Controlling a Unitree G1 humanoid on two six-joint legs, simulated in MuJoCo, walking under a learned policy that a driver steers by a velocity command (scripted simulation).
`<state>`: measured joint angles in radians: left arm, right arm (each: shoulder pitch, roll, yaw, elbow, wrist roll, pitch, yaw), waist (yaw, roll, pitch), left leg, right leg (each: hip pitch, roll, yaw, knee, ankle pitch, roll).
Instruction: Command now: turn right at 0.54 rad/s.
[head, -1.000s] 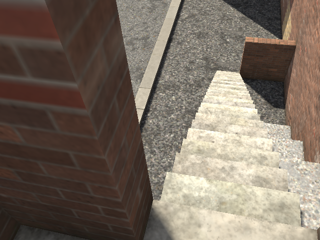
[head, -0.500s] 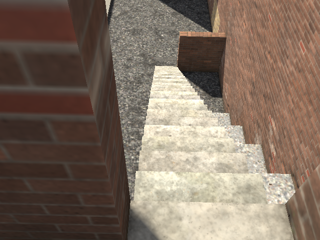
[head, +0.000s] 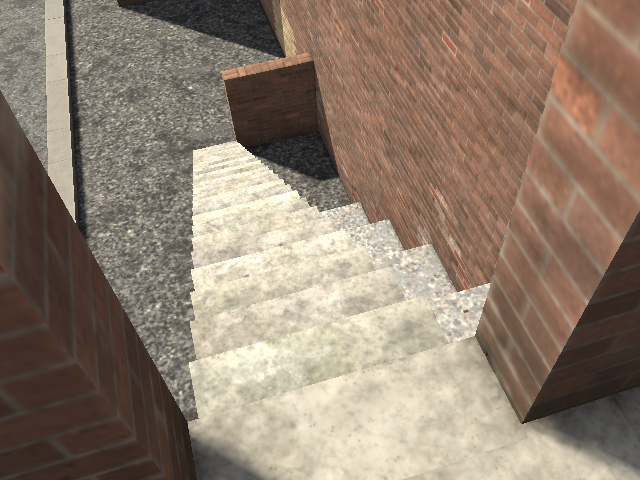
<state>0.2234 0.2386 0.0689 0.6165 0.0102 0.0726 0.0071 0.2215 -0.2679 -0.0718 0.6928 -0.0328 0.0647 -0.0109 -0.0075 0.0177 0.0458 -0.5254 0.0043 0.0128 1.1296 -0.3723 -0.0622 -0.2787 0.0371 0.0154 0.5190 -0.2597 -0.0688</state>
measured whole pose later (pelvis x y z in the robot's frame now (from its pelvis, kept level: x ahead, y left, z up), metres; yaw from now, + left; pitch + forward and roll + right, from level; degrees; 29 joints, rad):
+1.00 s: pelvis +0.01 +0.03 -0.01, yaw +8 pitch +0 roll -1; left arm 0.19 0.28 0.05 0.78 0.03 0.05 0.02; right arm 0.24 -0.26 -0.06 0.77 -0.02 0.04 0.01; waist -0.01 -0.04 0.08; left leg -0.30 -0.02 0.03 0.62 -0.28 0.05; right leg -0.27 -0.07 -0.13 0.70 -0.43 0.01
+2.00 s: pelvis +0.00 +0.03 +0.01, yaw +23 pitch -2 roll +0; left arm 0.25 0.24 0.03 0.87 0.01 0.02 0.01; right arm 0.23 -0.20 -0.01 0.87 -0.03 0.01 -0.02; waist 0.03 -0.01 0.05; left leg -0.13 -0.06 -0.08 0.41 -0.24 0.03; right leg -0.15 0.01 -0.01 0.41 -0.23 -0.01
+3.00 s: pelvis +0.00 +0.05 +0.00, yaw +21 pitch -1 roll +0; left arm 0.26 0.19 0.02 1.13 0.01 0.03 0.04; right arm 0.32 -0.17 -0.02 1.11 -0.02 -0.01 -0.07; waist 0.04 -0.01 0.05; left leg -0.11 -0.09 -0.04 0.38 -0.25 0.06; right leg -0.16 -0.02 0.03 0.43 -0.25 0.02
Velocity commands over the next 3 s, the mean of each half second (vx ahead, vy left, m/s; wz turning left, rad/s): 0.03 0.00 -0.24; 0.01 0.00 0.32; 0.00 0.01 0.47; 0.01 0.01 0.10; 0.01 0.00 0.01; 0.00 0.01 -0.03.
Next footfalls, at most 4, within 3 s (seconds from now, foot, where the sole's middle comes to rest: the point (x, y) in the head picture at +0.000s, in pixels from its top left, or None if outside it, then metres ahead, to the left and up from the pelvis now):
0.20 left None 0.05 0.11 -0.78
0.50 right None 0.03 -0.10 -0.78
0.98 left None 0.04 0.12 -0.78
1.48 right None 0.08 -0.06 -0.77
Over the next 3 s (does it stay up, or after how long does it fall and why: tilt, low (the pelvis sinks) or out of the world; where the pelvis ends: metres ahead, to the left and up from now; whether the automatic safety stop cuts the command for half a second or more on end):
stays up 0.00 0.05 0.00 its command is cut before an obstacle after 1.0 s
